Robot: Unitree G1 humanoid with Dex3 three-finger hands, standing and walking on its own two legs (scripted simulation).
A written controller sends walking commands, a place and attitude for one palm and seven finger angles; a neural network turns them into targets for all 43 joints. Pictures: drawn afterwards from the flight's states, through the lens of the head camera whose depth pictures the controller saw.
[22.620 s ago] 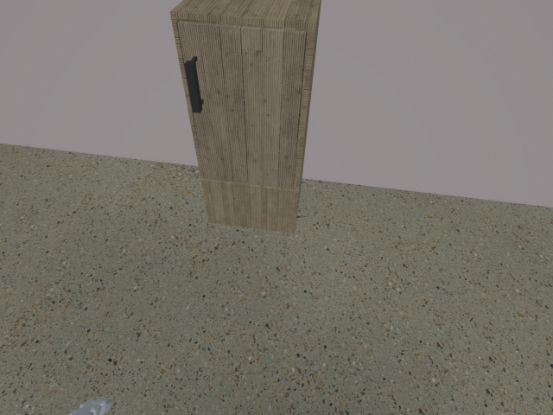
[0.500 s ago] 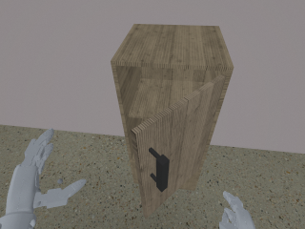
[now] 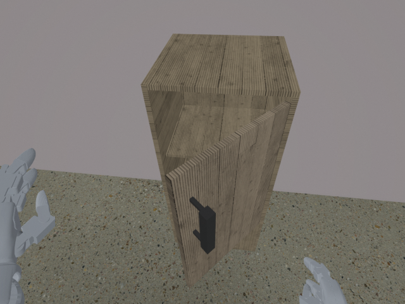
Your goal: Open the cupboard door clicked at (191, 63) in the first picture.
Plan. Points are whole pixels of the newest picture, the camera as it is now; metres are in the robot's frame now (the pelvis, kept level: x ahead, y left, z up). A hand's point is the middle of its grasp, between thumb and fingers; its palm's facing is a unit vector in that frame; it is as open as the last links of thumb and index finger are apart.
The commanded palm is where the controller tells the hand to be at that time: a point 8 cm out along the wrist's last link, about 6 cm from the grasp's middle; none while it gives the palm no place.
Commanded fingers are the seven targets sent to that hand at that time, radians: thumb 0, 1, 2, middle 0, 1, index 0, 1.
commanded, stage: draw the hand back to the body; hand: left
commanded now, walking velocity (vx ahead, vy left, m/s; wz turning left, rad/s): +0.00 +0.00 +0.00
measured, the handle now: (201, 225) +0.31 +0.05 -0.04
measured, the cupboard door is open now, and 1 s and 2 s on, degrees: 49 49 49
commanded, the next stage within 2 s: step back with the hand held close in 0.16 s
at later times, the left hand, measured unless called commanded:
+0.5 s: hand (61, 225) +0.18 +0.24 +0.15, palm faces +0.40 -0.80 -0.45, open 7.4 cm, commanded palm +0.12 +0.28 +0.17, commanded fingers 0.00 0.90 0.90 -0.20 -0.30 -0.20 -0.30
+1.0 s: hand (5, 270) +0.11 +0.28 +0.15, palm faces +0.44 -0.77 -0.46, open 7.4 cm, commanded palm +0.05 +0.32 +0.17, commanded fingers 0.00 0.90 0.90 -0.20 -0.30 -0.20 -0.30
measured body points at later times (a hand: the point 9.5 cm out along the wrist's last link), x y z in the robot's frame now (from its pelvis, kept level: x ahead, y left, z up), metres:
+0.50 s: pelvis -0.02 -0.02 +0.00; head -0.01 -0.03 +0.45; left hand +0.15 +0.28 +0.17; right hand +0.16 -0.26 -0.09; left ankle -0.02 +0.08 -0.74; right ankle +0.00 -0.10 -0.74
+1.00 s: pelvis -0.09 +0.02 -0.02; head -0.08 +0.03 +0.43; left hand +0.08 +0.32 +0.17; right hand +0.09 -0.22 -0.08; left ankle -0.02 +0.08 -0.74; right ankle +0.00 -0.10 -0.74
